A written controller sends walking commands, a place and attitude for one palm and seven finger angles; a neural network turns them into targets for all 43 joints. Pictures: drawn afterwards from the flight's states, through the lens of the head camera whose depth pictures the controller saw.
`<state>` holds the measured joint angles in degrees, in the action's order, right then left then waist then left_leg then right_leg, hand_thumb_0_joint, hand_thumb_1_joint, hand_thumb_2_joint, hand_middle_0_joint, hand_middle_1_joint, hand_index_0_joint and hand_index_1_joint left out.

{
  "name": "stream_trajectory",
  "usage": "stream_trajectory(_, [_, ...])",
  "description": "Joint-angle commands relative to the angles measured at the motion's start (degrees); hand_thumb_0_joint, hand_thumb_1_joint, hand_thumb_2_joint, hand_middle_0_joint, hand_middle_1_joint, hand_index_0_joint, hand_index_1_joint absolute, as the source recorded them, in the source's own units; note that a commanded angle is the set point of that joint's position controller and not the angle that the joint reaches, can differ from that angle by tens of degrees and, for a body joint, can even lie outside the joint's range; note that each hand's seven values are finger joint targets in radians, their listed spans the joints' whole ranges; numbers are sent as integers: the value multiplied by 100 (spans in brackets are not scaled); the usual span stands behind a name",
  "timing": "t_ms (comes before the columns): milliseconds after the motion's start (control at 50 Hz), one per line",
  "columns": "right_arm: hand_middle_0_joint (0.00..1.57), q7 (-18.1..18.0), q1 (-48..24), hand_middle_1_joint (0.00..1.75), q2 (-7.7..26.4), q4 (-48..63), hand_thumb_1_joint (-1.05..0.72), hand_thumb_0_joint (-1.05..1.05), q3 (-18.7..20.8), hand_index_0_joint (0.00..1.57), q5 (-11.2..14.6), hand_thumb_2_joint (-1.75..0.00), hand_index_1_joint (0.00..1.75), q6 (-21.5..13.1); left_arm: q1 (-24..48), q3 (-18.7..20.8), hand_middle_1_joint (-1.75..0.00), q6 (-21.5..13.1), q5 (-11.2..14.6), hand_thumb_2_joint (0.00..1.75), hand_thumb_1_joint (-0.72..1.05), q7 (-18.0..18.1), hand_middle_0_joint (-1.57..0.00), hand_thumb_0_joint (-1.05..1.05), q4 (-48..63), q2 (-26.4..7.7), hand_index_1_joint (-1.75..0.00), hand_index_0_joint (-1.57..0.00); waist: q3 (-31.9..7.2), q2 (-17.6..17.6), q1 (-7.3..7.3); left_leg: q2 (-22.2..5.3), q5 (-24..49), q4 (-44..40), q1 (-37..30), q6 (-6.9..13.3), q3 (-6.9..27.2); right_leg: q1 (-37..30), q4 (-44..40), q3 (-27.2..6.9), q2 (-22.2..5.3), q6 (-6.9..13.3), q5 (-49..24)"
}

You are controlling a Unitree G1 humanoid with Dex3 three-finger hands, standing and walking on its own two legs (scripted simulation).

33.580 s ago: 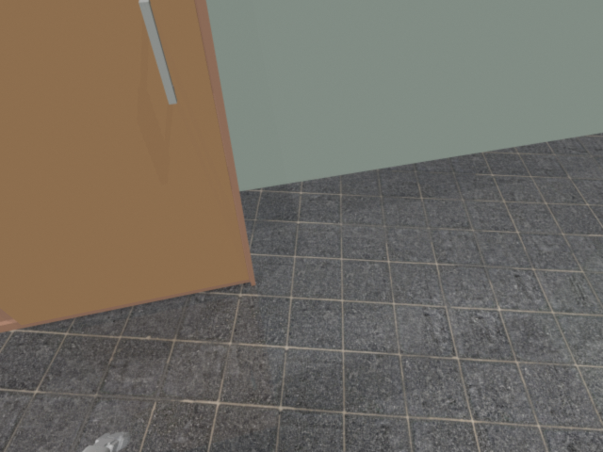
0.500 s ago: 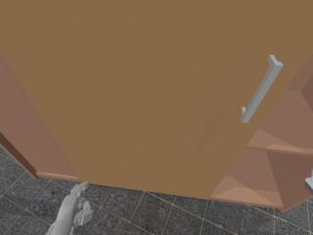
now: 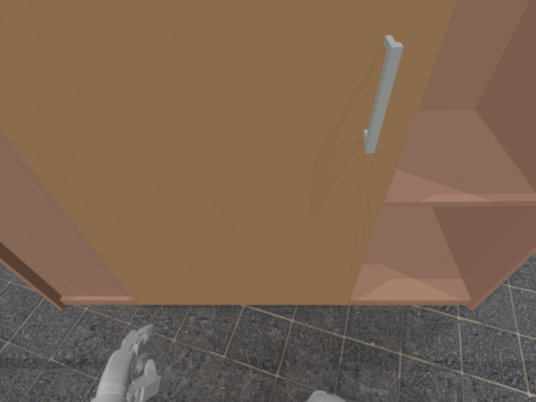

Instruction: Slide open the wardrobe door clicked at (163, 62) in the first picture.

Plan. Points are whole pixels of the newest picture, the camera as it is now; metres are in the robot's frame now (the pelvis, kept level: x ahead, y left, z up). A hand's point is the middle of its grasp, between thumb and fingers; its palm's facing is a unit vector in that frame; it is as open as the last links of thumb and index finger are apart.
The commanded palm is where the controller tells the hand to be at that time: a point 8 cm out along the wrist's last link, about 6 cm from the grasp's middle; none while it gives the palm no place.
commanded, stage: step back with the hand held close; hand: right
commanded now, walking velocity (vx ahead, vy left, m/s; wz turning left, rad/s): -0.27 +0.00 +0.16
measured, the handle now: (378, 99) +0.55 -0.17 +0.17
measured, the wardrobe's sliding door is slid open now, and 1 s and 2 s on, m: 0.47 0.47 0.47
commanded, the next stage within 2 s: stop stepping back and stand still in 0.20 s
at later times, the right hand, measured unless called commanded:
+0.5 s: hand out of the picture +0.15 -0.26 +0.17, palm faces +0.26 +0.86 -0.45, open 7.4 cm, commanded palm +0.10 -0.30 +0.19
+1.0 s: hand out of the picture +0.14 -0.31 +0.17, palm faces +0.38 +0.82 -0.43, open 7.4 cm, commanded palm +0.10 -0.32 +0.19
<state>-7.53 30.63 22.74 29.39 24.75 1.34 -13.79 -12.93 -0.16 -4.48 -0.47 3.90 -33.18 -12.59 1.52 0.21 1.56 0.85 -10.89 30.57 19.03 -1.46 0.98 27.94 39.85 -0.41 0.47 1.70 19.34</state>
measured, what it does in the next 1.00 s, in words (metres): steps on the spot: left foot, then right foot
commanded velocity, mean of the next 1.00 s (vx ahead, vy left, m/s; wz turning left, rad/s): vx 0.00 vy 0.01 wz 0.04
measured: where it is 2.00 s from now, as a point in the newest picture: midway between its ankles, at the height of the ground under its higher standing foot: outside the picture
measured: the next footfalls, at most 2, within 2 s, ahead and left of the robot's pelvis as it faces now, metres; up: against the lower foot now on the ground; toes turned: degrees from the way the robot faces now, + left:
left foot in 0.44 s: -0.18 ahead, +0.10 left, +0.00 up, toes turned +7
right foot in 0.58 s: +0.03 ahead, -0.08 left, +0.00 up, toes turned +7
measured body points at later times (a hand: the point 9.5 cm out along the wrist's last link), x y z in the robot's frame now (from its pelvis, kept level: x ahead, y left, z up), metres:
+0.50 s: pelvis -0.09 -0.03 +0.00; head -0.06 -0.06 +0.45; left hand +0.07 +0.22 -0.07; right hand +0.13 -0.30 +0.20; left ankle -0.22 +0.09 -0.73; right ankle +0.03 -0.08 -0.71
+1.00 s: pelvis -0.08 -0.05 +0.01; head -0.10 -0.07 +0.46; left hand +0.01 +0.21 -0.08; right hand +0.12 -0.35 +0.20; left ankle -0.13 +0.04 -0.73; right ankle -0.06 -0.15 -0.67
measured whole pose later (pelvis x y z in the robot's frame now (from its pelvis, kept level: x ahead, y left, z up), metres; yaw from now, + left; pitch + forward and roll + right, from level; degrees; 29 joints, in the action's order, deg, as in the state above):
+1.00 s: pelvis -0.08 -0.05 +0.01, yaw +8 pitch +2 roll +0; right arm -7.9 29.1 23.6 22.0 25.0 1.8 -12.0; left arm -16.1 -0.1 -4.8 -1.1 3.9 -40.5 -12.0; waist -5.0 1.8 1.7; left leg 1.0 -17.1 26.2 10.8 2.4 -3.7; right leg 29.6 55.7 2.2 -0.1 0.3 18.9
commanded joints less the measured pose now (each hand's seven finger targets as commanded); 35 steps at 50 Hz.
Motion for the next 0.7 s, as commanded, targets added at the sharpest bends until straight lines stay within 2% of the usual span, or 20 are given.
stream_trajectory(0, [20,-202,-1123,30,1110,1424,-90,0,458,20,71,-90,30,-321,337,301,-30,-361,-64,90,90,50,-20,0,603,-603,-30,-20,-552,834,-279,-1367,-1404,-1650,1833,753,1251,-2041,485,-41,-24,-121,84])
stream_trajectory(20, [20,-208,-1264,30,1091,1259,-90,0,400,20,80,-90,30,-298,409,263,-30,-408,-30,90,90,114,-20,0,609,-636,-30,-20,-292,338,-296,-920,-1430,-1179,1749,453,847,-1937,-595,-218,-167,-62,181])
stream_trajectory(40, [20,-209,-1293,30,1018,1180,-90,0,381,20,91,-90,30,-313,525,255,-30,-477,-7,90,90,188,-20,0,675,-779,-30,-20,-73,-715,-230,-269,-1481,-298,1353,177,430,-1240,-1857,-845,-570,118,677])
stream_trajectory(60, [20,-238,-1410,30,966,1232,-90,0,450,20,8,-90,30,-364,616,276,-30,-575,14,90,90,245,-20,0,745,-965,-30,-20,-118,-1939,-168,284,-1040,1430,240,-30,-21,79,-2961,-2085,-1534,498,1473])
stream_trajectory(100, [20,-292,-1584,30,1251,1063,-90,0,747,20,-44,-90,30,-489,517,319,-30,-721,-44,90,90,237,-20,0,603,-637,-30,-20,-630,-1736,-132,411,-1496,3422,-147,25,341,416,-3282,-2324,-2062,831,1506])
stream_trajectory(160, [20,-200,-1276,30,961,992,-90,0,627,20,15,-90,30,-451,539,480,-30,-761,-46,90,90,42,-20,0,576,-713,-30,-20,-656,-811,-80,351,-1481,3477,63,32,341,1,-2806,-1825,-1866,1002,987])
stream_trajectory(320, [20,-139,-482,30,930,1285,-90,0,352,20,221,-90,30,-231,470,312,-30,-780,-57,90,90,-117,-20,0,539,-625,-30,-20,-1206,-1654,-45,585,-1888,-419,-818,342,-644,-1449,-3354,-982,-1107,-195,1056])
stream_trajectory(360, [20,-114,-267,30,1243,1224,-90,0,593,20,238,-90,30,-201,409,335,-30,-629,-59,90,90,-99,-20,0,540,-579,-30,-20,-1399,-984,-34,202,-1307,-1685,-1089,578,-406,-1733,-2354,-134,-563,-627,293])
stream_trajectory(380, [20,-103,-187,30,1428,1242,-90,0,737,20,231,-90,30,-219,416,333,-30,-514,-51,90,90,-78,-20,0,536,-573,-30,-20,-1294,-105,-25,-515,-1006,-2083,-298,758,301,-2055,-831,339,-169,-465,-148])
stream_trajectory(400, [20,-136,-104,30,1650,1301,-90,0,964,20,256,-90,30,-240,480,295,-30,-436,-107,90,90,-64,-20,0,475,-522,-30,-20,-1158,603,5,-1353,-744,-2316,353,970,939,-1931,447,277,-34,-345,-357])
stream_trajectory(420, [20,-160,-241,30,1711,1392,-90,0,1025,20,338,-90,30,-245,634,204,-30,-398,-115,90,90,-41,-20,0,548,-460,-30,-20,-1031,812,30,-1824,226,-2173,120,1194,1191,-1149,1220,230,-10,-308,-113])
stream_trajectory(440, [20,-197,-333,30,1781,1274,-90,0,1150,20,326,-90,30,-235,626,100,-30,-427,-136,90,90,-44,-20,0,603,-447,-30,-20,-1211,523,16,-1946,1577,-1634,-581,1309,958,-527,1321,154,-149,-265,-57])
stream_trajectory(480, [20,-125,-539,30,1118,672,-90,0,586,20,295,-90,30,-49,500,255,-30,-537,115,90,90,29,-20,0,526,-576,-30,-20,-1051,1528,-136,-1419,2094,-1054,-1223,1022,656,-286,680,2,-132,-157,-451])
stream_trajectory(500, [20,-145,-666,30,1203,624,-90,0,694,20,323,-90,30,54,615,257,-30,-541,139,90,90,79,-20,0,519,-618,-30,-20,-1005,1500,-212,-1261,1696,-841,-865,813,359,-902,-15,110,-214,-118,-723])
stream_trajectory(540, [20,-113,-637,30,992,282,-90,0,471,20,262,-90,30,146,523,268,-30,-552,113,90,90,180,-20,0,385,-750,-30,-20,-682,-159,-319,-659,501,-177,-36,384,-126,-2138,-1182,-59,-229,-2,-1399])
stream_trajectory(580, [20,-123,-1212,30,979,599,-90,0,264,20,211,-90,30,82,600,262,-30,-652,97,90,90,196,-20,0,466,-927,-30,-20,-397,-1752,-257,102,-1218,770,293,74,-203,-1878,-2371,-1907,-1245,409,-370])
stream_trajectory(600, [20,-146,-1432,30,1076,758,-90,0,320,20,193,-90,30,20,602,221,-30,-731,77,90,90,196,-20,0,513,-844,-30,-20,-235,-1650,-239,234,-1650,1193,527,156,-77,-1862,-2844,-2668,-1464,464,-157])
stream_trajectory(620, [20,-138,-1465,30,1306,1107,-90,0,416,20,191,-90,30,-26,519,173,-30,-800,-14,90,90,168,-20,0,429,-707,-30,-20,-395,-1597,-226,195,-2010,1642,410,237,41,-1751,-3354,-2875,-1526,38,662])
stream_trajectory(660, [20,-164,-1180,30,1267,1623,-90,0,445,20,121,-90,30,-61,430,210,-30,-869,-56,90,90,53,-20,0,434,-679,-30,-20,-393,-1019,-102,238,-1680,1652,-312,330,-41,-954,-3780,-2294,-1370,-317,1611])
stream_trajectory(680, [20,-169,-787,30,1229,1778,-90,0,499,20,129,-90,30,-77,440,221,-30,-900,-65,90,90,12,-20,0,450,-672,-30,-20,-513,-1145,-45,269,-1521,1427,-657,329,-194,-783,-3776,-1773,-1245,-308,1672])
